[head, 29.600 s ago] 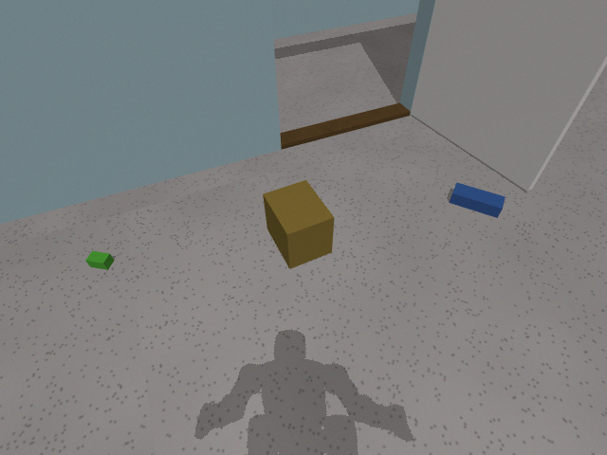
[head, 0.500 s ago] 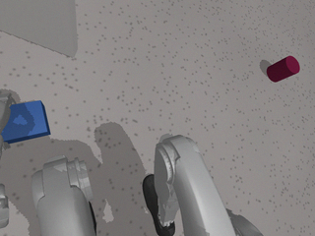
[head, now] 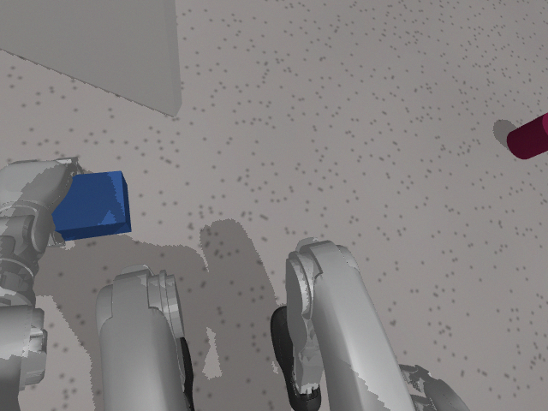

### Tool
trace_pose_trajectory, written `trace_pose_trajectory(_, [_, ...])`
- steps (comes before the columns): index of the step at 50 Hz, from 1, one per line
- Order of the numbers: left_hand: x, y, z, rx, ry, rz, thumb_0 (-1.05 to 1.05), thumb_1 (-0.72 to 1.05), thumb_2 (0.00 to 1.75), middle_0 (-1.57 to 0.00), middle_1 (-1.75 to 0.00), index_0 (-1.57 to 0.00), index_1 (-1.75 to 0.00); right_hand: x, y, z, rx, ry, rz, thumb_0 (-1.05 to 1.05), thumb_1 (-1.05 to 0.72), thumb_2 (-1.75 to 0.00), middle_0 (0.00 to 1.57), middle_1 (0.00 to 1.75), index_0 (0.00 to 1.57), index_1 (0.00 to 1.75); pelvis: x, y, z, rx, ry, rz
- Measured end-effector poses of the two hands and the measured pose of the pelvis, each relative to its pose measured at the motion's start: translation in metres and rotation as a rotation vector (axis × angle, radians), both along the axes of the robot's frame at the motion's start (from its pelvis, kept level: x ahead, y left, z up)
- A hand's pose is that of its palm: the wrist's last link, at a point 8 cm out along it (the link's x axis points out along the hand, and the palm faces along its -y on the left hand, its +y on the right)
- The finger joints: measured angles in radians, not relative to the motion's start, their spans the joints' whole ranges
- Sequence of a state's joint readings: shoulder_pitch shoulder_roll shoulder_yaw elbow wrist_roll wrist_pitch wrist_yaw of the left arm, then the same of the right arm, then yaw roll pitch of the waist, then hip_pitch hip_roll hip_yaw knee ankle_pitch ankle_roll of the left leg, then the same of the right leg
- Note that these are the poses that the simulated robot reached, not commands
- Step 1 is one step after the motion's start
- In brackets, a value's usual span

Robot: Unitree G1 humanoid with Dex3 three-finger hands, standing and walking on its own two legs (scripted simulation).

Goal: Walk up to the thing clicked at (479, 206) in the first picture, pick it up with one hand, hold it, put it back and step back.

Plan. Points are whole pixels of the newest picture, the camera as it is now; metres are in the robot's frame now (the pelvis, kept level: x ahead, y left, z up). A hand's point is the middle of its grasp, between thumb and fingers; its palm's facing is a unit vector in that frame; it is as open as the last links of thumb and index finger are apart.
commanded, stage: lift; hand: left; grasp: from above
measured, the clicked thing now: (51, 210) +0.43 +0.31 -0.19
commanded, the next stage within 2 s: hold in 1.68 s
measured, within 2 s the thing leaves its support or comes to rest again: neither
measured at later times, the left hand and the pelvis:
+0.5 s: hand out of the picture +0.38 +0.31 -0.05, palm faces -0.48 -0.09 -0.87, open 11.7 cm; pelvis +0.00 +0.00 +0.08, yaw +3 degrees
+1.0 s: hand out of the picture +0.33 +0.30 +0.17, palm faces -0.46 -0.12 -0.88, open 11.7 cm; pelvis +0.02 +0.01 +0.26, yaw +7 degrees
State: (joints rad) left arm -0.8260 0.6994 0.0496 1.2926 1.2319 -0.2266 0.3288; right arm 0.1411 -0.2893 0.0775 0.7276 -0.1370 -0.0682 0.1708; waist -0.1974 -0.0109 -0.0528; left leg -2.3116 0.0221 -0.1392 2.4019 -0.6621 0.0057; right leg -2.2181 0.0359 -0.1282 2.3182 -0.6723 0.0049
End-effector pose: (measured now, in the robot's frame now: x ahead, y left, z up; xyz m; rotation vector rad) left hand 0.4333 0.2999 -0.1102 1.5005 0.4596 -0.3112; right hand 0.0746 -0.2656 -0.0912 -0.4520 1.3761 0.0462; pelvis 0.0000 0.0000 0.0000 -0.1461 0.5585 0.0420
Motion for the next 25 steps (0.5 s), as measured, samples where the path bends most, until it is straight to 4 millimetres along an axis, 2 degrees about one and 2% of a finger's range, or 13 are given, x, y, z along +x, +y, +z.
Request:
trace_pose_trajectory(6, [-0.002, 0.004, 0.017, 0.001, -0.022, 0.01, -0.01, -0.28, 0.73, -0.54, -0.78, -0.55, -0.73, -0.011, 0.002, 0.006, -0.008, 0.021, -0.048, 0.01, -0.91, -0.9, 0.2, 0.3, 0.2, 0.3, 0.0, 0.001, 0.009, 0.005, 0.016, 0.008])
trace_pose_trajectory(11, [-0.009, 0.009, 0.039, 0.004, -0.011, 0.045, -0.01, -0.28, 0.73, -0.54, -0.78, -0.55, -0.73, -0.009, 0.006, 0.017, 0.0, 0.008, -0.084, 0.01, -0.91, -0.9, 0.2, 0.3, 0.2, 0.3, 0.0, 0.002, 0.024, 0.01, 0.032, 0.015])
trace_pose_trajectory(17, [-0.023, 0.013, 0.072, 0.01, 0.023, 0.046, -0.01, -0.28, 0.73, -0.54, -0.78, -0.55, -0.73, 0.004, 0.007, 0.035, 0.007, -0.031, -0.106, 0.01, -0.91, -0.9, 0.2, 0.3, 0.2, 0.3, 0.0, 0.003, 0.047, 0.017, 0.043, 0.026])
trace_pose_trajectory(25, [-0.044, 0.015, 0.122, -0.017, 0.013, 0.034, -0.01, -0.28, 0.73, -0.54, -0.77, -0.55, -0.72, 0.033, 0.009, 0.069, 0.008, -0.108, -0.096, 0.01, -0.91, -0.9, 0.2, 0.3, 0.2, 0.3, 0.0, 0.005, 0.084, 0.024, 0.039, 0.038])
